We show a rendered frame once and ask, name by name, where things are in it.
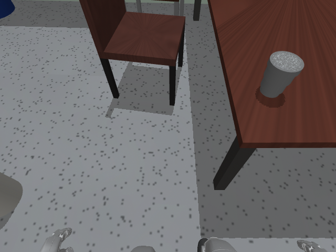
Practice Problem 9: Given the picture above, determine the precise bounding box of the chair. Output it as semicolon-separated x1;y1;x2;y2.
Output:
124;0;184;16
79;0;185;106

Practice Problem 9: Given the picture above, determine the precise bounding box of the left robot hand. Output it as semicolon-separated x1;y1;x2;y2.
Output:
40;228;74;252

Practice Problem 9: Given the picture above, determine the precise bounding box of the right robot foot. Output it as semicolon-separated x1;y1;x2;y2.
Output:
197;238;208;252

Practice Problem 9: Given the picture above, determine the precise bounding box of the table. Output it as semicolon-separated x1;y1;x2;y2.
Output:
193;0;336;190

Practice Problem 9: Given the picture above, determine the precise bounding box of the right robot hand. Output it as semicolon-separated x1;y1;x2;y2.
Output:
297;240;327;252

